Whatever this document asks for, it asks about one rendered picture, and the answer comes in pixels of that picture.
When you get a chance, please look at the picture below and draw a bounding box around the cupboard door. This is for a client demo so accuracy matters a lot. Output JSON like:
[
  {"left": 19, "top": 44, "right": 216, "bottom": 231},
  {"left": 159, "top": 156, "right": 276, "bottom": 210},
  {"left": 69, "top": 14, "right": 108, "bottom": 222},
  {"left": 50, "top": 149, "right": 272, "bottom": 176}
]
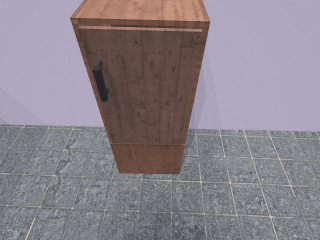
[{"left": 78, "top": 26, "right": 202, "bottom": 145}]

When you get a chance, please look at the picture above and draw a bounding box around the handle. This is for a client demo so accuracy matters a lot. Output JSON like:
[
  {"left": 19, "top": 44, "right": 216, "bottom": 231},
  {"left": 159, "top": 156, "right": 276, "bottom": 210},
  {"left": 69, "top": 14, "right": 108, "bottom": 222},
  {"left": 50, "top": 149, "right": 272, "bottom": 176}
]
[{"left": 92, "top": 60, "right": 109, "bottom": 102}]

